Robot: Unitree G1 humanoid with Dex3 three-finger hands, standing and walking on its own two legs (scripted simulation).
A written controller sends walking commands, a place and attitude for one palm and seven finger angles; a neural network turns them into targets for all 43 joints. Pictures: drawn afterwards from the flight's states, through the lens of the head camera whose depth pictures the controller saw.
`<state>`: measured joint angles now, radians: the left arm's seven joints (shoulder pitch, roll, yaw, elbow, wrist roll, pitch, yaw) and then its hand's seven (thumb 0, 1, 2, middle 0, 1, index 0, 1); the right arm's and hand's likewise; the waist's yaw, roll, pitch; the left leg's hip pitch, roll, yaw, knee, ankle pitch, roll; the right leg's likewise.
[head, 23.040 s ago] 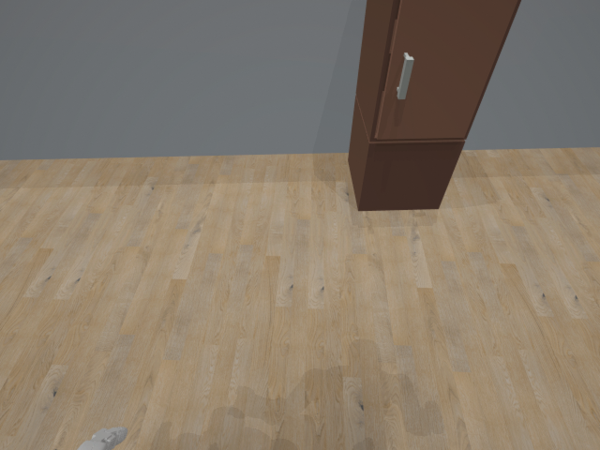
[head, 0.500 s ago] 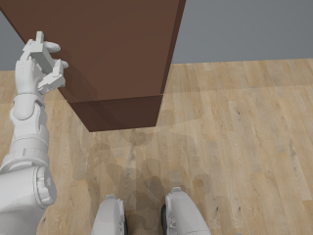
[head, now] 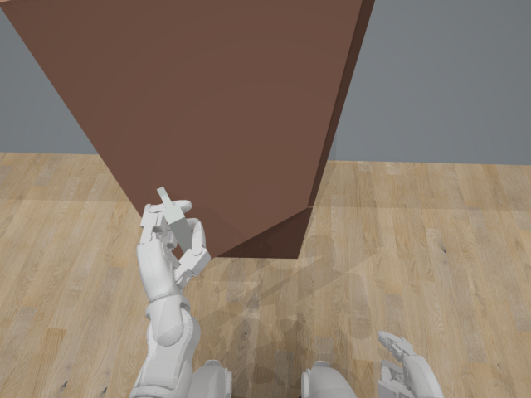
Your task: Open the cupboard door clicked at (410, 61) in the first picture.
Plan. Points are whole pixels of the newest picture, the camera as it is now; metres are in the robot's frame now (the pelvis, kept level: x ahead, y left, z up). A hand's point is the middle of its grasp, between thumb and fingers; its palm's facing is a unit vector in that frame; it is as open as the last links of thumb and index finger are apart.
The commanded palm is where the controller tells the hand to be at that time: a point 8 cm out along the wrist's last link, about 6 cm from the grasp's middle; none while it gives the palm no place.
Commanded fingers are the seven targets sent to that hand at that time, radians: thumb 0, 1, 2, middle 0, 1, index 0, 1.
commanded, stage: pull the door open along its arc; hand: left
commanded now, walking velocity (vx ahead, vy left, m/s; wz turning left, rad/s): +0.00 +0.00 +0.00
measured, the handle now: (177, 224) +0.37 +0.15 +0.01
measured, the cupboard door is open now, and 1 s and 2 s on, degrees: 32 49 50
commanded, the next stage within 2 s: open thumb and fingers to let go in 0.28 s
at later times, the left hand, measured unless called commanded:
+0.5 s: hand (249, 288) +0.27 +0.04 +0.01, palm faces +0.39 -0.92 -0.06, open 6.2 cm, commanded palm +0.22 +0.08 +0.01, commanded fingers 0.00 0.41 0.69 -0.37 -1.30 -0.37 -1.30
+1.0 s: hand (244, 296) +0.26 +0.04 +0.01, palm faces +0.38 -0.93 -0.03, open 13.7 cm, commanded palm +0.22 +0.08 +0.01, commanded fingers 0.00 -0.50 0.30 -0.22 -0.70 -0.22 -0.70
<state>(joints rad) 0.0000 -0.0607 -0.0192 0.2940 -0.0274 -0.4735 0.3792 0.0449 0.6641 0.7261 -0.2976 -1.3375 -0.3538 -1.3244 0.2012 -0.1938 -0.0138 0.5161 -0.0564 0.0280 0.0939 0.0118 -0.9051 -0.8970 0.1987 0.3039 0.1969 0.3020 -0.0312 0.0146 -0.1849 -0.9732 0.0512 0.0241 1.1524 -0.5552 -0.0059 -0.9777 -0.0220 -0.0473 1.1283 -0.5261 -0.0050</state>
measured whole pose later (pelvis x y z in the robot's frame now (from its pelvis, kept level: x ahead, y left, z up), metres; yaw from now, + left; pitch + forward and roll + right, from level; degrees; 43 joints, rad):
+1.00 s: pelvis -0.02 -0.04 -0.01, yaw +3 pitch +19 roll +1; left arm 0.13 -0.10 -0.21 0.24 0.13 -0.44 0.56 0.00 -0.41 0.34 -0.28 -1.09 -0.31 -1.09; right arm 0.18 -0.19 -0.01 0.60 -0.08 -0.09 0.02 0.02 -0.90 -0.90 0.20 0.30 0.20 0.30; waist -0.02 0.02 -0.18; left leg -1.00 0.03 -0.04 1.19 -0.53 -0.06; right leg -1.00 -0.03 -0.10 1.22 -0.55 -0.07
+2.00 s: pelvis -0.02 +0.00 -0.03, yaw +2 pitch +19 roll -1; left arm 0.43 0.07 -0.25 -0.10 0.01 -0.44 0.09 -0.01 -0.50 0.30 -0.14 -0.30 -0.16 -0.31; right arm 0.20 -0.19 0.02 0.40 -0.03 -0.04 0.03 0.02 -0.90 -0.90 0.20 0.30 0.20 0.30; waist 0.01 0.02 -0.17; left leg -1.05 0.02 -0.01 1.30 -0.59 0.00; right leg -1.04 -0.05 -0.07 1.28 -0.58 -0.01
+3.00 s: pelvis -0.02 -0.01 +0.00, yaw +2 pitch +13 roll -2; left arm 0.67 0.21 0.02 -0.36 -0.20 -0.28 -0.15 -0.01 -0.50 0.30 -0.15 -0.30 -0.15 -0.30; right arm 0.29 -0.21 0.03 0.37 0.04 -0.04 -0.06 0.02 -0.90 -0.90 0.20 0.30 0.20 0.30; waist 0.00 0.05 -0.17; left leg -0.85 0.03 -0.04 1.16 -0.54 -0.01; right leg -0.82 -0.02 -0.09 1.12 -0.52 -0.02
